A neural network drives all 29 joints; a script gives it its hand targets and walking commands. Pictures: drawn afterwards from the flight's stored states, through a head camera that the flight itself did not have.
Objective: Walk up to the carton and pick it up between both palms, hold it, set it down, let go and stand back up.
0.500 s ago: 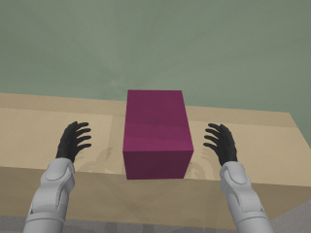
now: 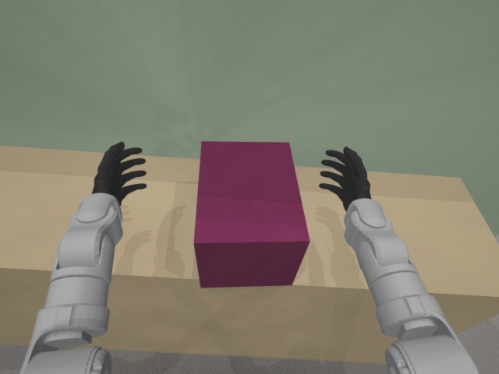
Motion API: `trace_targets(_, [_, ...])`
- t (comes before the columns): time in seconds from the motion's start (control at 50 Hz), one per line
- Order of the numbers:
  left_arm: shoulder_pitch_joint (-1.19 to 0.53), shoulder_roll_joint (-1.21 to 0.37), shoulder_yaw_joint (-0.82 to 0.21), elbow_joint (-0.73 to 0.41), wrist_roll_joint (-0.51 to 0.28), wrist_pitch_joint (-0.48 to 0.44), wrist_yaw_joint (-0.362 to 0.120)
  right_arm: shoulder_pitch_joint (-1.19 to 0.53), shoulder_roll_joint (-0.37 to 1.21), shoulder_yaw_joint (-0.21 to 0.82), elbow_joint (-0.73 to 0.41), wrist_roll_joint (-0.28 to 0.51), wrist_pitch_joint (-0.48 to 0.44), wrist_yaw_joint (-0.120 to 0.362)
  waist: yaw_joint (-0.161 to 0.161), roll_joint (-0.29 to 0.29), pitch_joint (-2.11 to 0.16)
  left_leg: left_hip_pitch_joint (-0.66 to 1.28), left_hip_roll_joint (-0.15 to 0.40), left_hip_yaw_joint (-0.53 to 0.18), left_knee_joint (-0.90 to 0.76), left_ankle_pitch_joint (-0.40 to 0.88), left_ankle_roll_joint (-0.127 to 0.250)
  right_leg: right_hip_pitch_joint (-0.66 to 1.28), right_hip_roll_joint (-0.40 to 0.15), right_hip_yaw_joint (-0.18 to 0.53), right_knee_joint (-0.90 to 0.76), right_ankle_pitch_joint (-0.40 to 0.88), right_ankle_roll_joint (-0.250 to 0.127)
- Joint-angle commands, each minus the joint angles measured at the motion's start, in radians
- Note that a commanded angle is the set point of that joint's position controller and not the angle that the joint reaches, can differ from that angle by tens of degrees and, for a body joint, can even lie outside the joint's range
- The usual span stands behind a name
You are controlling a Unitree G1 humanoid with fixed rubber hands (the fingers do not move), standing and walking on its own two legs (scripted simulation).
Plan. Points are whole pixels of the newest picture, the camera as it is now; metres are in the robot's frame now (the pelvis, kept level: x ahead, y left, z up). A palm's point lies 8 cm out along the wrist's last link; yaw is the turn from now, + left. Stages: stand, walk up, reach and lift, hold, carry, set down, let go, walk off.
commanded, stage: reach and lift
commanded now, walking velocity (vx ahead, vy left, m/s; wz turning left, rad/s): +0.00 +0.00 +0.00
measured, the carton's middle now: (246, 212) +0.43 +0.02 -0.03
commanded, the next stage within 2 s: none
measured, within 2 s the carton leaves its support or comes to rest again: neither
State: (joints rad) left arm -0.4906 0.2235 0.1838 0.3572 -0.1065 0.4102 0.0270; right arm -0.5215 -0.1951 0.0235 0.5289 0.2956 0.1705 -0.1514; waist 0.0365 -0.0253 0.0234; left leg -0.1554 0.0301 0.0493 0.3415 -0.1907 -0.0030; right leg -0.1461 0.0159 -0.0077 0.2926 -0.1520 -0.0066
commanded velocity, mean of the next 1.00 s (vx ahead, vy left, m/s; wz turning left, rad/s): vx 0.00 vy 0.00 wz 0.00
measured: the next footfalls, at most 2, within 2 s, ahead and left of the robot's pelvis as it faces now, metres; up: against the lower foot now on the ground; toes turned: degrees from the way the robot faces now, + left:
none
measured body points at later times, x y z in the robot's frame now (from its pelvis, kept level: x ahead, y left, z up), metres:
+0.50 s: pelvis +0.01 -0.01 +0.00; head +0.01 +0.00 +0.45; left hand +0.39 +0.25 +0.08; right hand +0.43 -0.14 +0.09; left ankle -0.01 +0.12 -0.75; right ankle +0.00 -0.12 -0.75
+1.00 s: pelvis -0.02 +0.00 -0.03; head +0.03 +0.01 +0.41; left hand +0.38 +0.23 +0.01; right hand +0.41 -0.14 +0.02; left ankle -0.01 +0.12 -0.75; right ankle +0.00 -0.12 -0.75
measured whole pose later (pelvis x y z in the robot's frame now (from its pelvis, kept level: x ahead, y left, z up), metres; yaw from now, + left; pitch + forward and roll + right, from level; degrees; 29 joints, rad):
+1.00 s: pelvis -0.02 +0.00 -0.03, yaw +2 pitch +18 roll -1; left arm -0.81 0.22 0.00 1.42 -0.23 -0.43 0.04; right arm -0.81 -0.16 0.10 1.34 0.33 -0.36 -0.08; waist 0.02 -0.02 -0.24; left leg -0.71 0.02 -0.01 0.68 -0.28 -0.01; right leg -0.69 0.01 -0.05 0.63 -0.26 -0.01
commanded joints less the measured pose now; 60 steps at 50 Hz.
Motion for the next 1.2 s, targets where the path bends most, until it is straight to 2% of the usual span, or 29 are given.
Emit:
trace_targets(0.0, [-0.369, 0.107, 0.014, -0.103, 0.006, -0.035, 0.0, -0.37, -0.112, -0.033, -0.099, 0.0, -0.032, 0.005, 0.002, 0.055, -0.372, 0.103, -0.032, 0.005, 0.017, 0.364, -0.028, 0.136, 0.031, 0.014, 0.003, 0.215, 0.017])
trace_targets(0.06, [-0.406, 0.114, 0.017, -0.102, 0.015, -0.045, 0.005, -0.408, -0.124, -0.034, -0.079, 0.003, -0.044, 0.007, 0.007, 0.055, -0.41, 0.12, -0.033, 0.007, 0.025, 0.404, -0.038, 0.143, 0.037, 0.006, 0.003, 0.242, 0.018])
trace_targets(0.12, [-0.433, 0.118, 0.013, -0.084, 0.007, -0.056, 0.003, -0.433, -0.131, -0.032, -0.041, 0.005, -0.052, 0.003, -0.003, 0.063, -0.444, 0.129, -0.034, 0.002, 0.042, 0.456, -0.046, 0.144, 0.04, 0.003, 0.008, 0.289, 0.017])
trace_targets(0.14, [-0.399, 0.141, 0.053, -0.166, 0.047, -0.051, 0.011, -0.459, -0.185, -0.007, -0.087, 0.032, -0.058, 0.005, 0.077, 0.136, -0.493, 0.206, -0.032, 0.002, 0.064, 0.544, -0.075, 0.147, 0.061, -0.022, 0.021, 0.282, 0.0])
trace_targets(0.16, [-0.42, 0.14, 0.02, -0.116, 0.02, -0.037, 0.006, -0.5, -0.176, -0.019, -0.045, 0.038, -0.05, 0.002, 0.027, 0.11, -0.464, 0.201, -0.031, 0.002, 0.072, 0.556, -0.072, 0.103, 0.066, -0.022, 0.004, 0.251, 0.003])
trace_targets(0.18, [-0.465, 0.141, 0.027, -0.109, 0.01, -0.034, 0.006, -0.52, -0.189, -0.019, -0.03, 0.032, -0.041, 0.0, 0.043, 0.104, -0.449, 0.192, -0.033, 0.002, 0.068, 0.514, -0.066, 0.077, 0.06, -0.02, -0.009, 0.22, 0.004])
trace_targets(0.2, [-0.483, 0.145, 0.012, -0.069, -0.002, -0.034, 0.006, -0.544, -0.179, -0.021, -0.004, 0.032, -0.033, -0.001, 0.031, 0.088, -0.439, 0.177, -0.03, 0.001, 0.062, 0.467, -0.057, 0.061, 0.055, -0.017, -0.011, 0.203, 0.007])
trace_targets(0.28, [-0.532, 0.143, -0.019, 0.078, -0.025, -0.094, 0.004, -0.568, -0.146, -0.019, 0.125, 0.016, -0.026, 0.007, 0.023, 0.048, -0.418, 0.117, -0.031, -0.006, 0.046, 0.374, -0.032, 0.061, 0.038, -0.002, -0.013, 0.175, 0.013])
trace_targets(0.38, [-0.486, 0.12, -0.02, 0.322, 0.007, -0.289, -0.02, -0.512, -0.079, -0.009, 0.287, -0.027, -0.111, 0.012, 0.017, 0.02, -0.398, 0.044, -0.042, -0.012, 0.051, 0.389, -0.03, 0.095, 0.021, 0.013, -0.008, 0.184, 0.017])
trace_targets(0.48, [-0.478, 0.094, -0.005, 0.521, 0.054, -0.542, -0.036, -0.472, -0.032, -0.026, 0.412, -0.083, -0.303, 0.032, 0.009, 0.037, -0.415, -0.078, -0.044, -0.011, 0.089, 0.398, -0.049, 0.074, 0.006, 0.014, 0.033, 0.188, 0.01])
trace_targets(0.52, [-0.545, 0.104, -0.02, 0.549, 0.038, -0.614, -0.023, -0.519, -0.04, -0.043, 0.418, -0.095, -0.367, 0.035, 0.002, 0.054, -0.478, -0.11, -0.04, -0.009, 0.111, 0.388, -0.06, 0.047, 0.003, 0.009, 0.061, 0.185, 0.01])
trace_targets(0.6, [-0.653, 0.129, -0.081, 0.623, -0.042, -0.737, 0.016, -0.61, -0.059, -0.058, 0.436, -0.097, -0.444, 0.037, -0.011, 0.089, -0.641, -0.148, -0.03, -0.019, 0.173, 0.359, -0.076, -0.046, 0.003, -0.008, 0.135, 0.183, 0.004])
trace_targets(0.68, [-0.679, 0.121, -0.129, 0.773, -0.094, -0.823, 0.034, -0.64, -0.069, -0.025, 0.56, -0.066, -0.494, 0.045, -0.015, 0.089, -0.711, -0.171, -0.018, -0.039, 0.249, 0.381, -0.081, -0.18, 0.001, -0.019, 0.202, 0.152, -0.007])
trace_targets(0.78, [-0.671, 0.104, -0.158, 0.934, -0.101, -0.881, 0.022, -0.631, -0.072, 0.043, 0.726, 0.008, -0.562, 0.058, -0.016, 0.074, -0.705, -0.199, -0.018, -0.049, 0.323, 0.402, -0.079, -0.324, -0.002, -0.026, 0.254, 0.096, -0.008])
trace_targets(0.84, [-0.676, 0.109, -0.162, 0.941, -0.107, -0.889, 0.013, -0.639, -0.069, 0.073, 0.726, 0.041, -0.582, 0.062, -0.009, 0.064, -0.71, -0.218, -0.025, -0.044, 0.335, 0.392, -0.078, -0.342, -0.001, -0.026, 0.263, 0.092, -0.001])
trace_targets(0.9, [-0.694, 0.104, -0.173, 0.932, -0.119, -0.883, 0.013, -0.656, -0.069, 0.083, 0.699, 0.049, -0.575, 0.07, -0.001, 0.065, -0.701, -0.237, -0.026, -0.041, 0.325, 0.333, -0.076, -0.373, -0.001, -0.029, 0.265, 0.026, -0.003])
trace_targets(0.96, [-0.721, 0.095, -0.185, 0.928, -0.133, -0.882, 0.018, -0.674, -0.061, 0.07, 0.675, 0.033, -0.561, 0.074, 0.001, 0.064, -0.705, -0.259, -0.023, -0.039, 0.325, 0.277, -0.07, -0.408, -0.006, -0.029, 0.272, -0.033, -0.009])
trace_targets(1.04, [-0.736, 0.09, -0.179, 0.927, -0.134, -0.883, 0.023, -0.685, -0.047, 0.05, 0.667, 0.006, -0.553, 0.066, -0.003, 0.057, -0.731, -0.293, -0.024, -0.036, 0.337, 0.257, -0.066, -0.396, -0.01, -0.023, 0.296, -0.021, -0.007])
trace_targets(1.18, [-0.737, 0.029, -0.119, 0.921, -0.061, -0.898, 0.025, -0.688, 0.047, -0.024, 0.669, -0.094, -0.555, 0.037, -0.021, 0.035, -0.733, -0.354, -0.029, -0.04, 0.346, 0.249, -0.053, -0.331, -0.02, -0.007, 0.307, 0.025, 0.001])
